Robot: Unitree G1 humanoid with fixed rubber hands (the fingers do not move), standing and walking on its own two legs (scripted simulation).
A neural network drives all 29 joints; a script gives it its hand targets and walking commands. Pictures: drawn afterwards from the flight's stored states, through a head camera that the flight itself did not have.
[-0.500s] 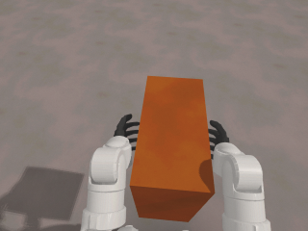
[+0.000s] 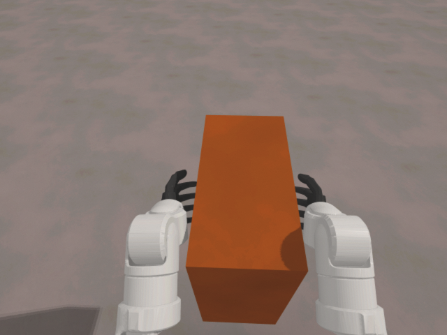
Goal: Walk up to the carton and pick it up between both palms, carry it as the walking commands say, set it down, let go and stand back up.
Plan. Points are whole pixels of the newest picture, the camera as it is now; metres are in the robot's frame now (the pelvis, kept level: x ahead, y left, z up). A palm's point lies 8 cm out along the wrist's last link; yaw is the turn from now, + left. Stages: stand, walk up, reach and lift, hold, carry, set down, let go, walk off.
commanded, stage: carry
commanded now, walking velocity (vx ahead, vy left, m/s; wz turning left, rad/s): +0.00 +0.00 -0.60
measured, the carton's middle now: (241, 222) +0.33 +0.02 +0.03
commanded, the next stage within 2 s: none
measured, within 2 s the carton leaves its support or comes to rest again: neither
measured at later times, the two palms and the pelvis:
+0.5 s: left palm (235, 253) +0.23 +0.03 +0.10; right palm (412, 308) +0.17 -0.20 +0.10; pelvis -0.09 -0.02 +0.01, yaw -16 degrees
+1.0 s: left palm out of the picture +0.13 -0.12 +0.10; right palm out of the picture -0.01 -0.30 +0.09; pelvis -0.19 -0.03 +0.01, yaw -33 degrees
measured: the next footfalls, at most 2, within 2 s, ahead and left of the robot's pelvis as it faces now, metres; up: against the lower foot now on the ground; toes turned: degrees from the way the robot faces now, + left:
left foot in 0.36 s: +0.00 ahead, +0.08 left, +0.00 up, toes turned -7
right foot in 0.68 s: -0.11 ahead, -0.18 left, +0.00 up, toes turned -31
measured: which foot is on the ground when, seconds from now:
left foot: down 0.00-0.00, up 0.02-0.34, down 0.36-0.68, up 0.70-1.00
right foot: down 0.00-0.38, up 0.40-0.66, down 0.68-1.00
